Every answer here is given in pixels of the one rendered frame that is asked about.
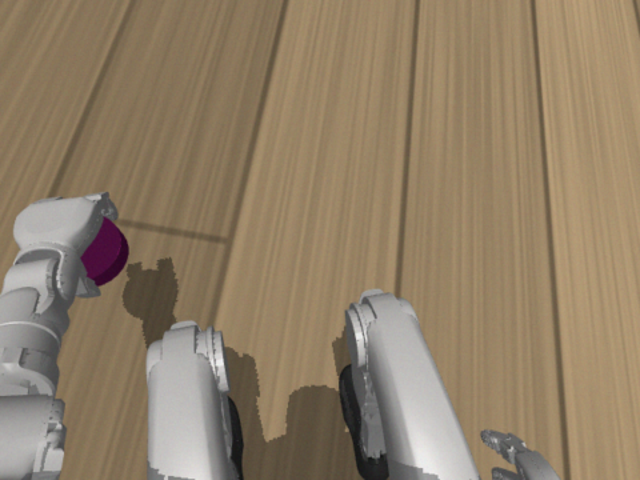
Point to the tin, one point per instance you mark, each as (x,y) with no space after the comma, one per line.
(107,255)

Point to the left robot arm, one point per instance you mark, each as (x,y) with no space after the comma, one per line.
(37,292)

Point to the right robot foot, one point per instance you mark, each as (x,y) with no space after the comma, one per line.
(369,468)

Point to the left robot foot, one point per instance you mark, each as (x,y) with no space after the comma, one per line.
(237,443)

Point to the left robot hand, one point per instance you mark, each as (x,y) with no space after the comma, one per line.
(71,222)

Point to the right robot hand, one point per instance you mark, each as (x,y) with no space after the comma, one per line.
(530,465)

